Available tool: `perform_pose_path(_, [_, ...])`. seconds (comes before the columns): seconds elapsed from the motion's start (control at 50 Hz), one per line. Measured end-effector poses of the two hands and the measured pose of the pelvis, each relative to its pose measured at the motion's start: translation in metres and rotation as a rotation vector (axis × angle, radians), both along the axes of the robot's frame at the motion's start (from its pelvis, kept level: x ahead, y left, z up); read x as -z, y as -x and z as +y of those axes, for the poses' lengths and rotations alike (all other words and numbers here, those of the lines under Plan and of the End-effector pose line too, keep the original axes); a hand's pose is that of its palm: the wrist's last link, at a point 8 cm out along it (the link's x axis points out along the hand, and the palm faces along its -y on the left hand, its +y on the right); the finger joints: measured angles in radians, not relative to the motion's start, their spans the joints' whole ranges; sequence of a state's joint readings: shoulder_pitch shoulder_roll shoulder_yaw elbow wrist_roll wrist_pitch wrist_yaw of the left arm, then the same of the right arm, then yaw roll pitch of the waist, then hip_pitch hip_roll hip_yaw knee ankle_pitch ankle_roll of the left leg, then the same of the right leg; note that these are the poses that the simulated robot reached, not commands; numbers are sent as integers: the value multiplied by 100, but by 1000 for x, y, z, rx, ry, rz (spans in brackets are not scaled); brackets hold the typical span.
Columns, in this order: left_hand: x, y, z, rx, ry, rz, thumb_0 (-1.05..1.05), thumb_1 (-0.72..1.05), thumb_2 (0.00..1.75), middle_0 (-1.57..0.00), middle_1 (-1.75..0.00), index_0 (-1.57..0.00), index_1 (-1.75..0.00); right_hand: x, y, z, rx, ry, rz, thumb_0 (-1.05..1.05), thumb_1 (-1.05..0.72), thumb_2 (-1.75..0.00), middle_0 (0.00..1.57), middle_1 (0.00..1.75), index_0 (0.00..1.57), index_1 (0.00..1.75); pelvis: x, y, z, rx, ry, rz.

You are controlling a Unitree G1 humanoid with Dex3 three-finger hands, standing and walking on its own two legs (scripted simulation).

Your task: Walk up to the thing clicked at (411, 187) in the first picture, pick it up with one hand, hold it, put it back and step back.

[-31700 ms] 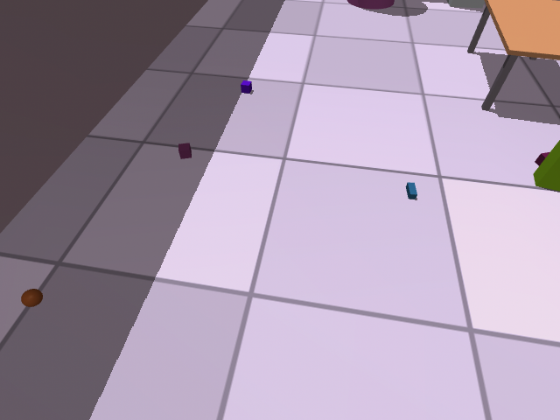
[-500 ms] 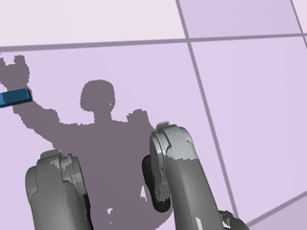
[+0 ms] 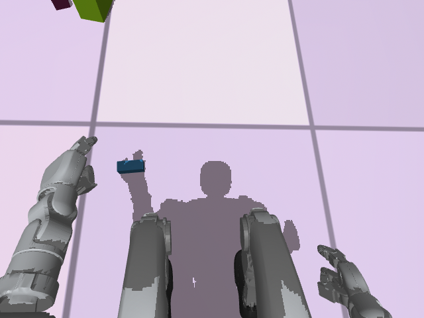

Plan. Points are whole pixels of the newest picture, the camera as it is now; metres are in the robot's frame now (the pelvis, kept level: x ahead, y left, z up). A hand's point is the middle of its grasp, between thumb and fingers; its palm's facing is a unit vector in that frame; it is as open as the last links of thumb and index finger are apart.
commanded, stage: home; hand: left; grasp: from above
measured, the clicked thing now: (130, 166) +0.51 +0.24 -0.45
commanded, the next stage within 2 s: none
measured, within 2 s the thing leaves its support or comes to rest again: neither
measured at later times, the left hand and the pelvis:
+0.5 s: hand (58, 227) +0.26 +0.19 +0.10, palm faces +0.08 -0.96 -0.26, open 7.4 cm; pelvis +0.04 -0.01 +0.18, yaw +3 degrees
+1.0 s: hand out of the picture +0.22 +0.19 +0.20, palm faces +0.14 -0.97 -0.19, open 7.4 cm; pelvis +0.08 +0.00 +0.24, yaw +4 degrees
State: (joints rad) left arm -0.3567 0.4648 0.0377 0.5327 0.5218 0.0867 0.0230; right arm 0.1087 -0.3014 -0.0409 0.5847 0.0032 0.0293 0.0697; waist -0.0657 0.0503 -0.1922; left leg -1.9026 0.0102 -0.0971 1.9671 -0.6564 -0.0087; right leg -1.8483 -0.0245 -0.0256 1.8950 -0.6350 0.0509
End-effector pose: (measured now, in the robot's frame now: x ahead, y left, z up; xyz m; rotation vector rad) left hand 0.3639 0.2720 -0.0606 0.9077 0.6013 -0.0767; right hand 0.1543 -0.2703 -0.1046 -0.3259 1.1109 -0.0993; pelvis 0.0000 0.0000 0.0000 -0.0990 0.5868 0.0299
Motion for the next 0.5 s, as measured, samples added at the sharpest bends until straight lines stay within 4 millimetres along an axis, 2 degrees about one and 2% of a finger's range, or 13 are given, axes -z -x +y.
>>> perform_pose_path(0.12, [-43,44,-7,-149,146,13,1,87,90,-21,-30,-22,-31,-52,-45,14,-29,-18,-177,1,-90,-90,20,30,20,30,-41,-2,-4,-12,-16,-54])
perform_pose_path(0.22, [-78,74,-18,-272,283,50,1,89,90,-21,-30,-21,-31,-97,-63,29,-28,-47,-277,1,-90,-90,20,30,20,30,-78,-8,-6,-18,-28,-102])
perform_pose_path(0.32, [-117,95,-28,-372,391,78,1,89,90,-21,-30,-21,-30,-139,-66,39,-11,-60,-323,1,-90,-90,21,30,20,30,-117,-19,-7,-24,-36,-151])
perform_pose_path(0.5, [-189,117,-33,-525,533,93,1,90,90,-20,-30,-21,-30,-205,-53,39,47,-22,-337,1,-90,-90,21,30,20,30,-181,-44,-6,-35,-44,-249])
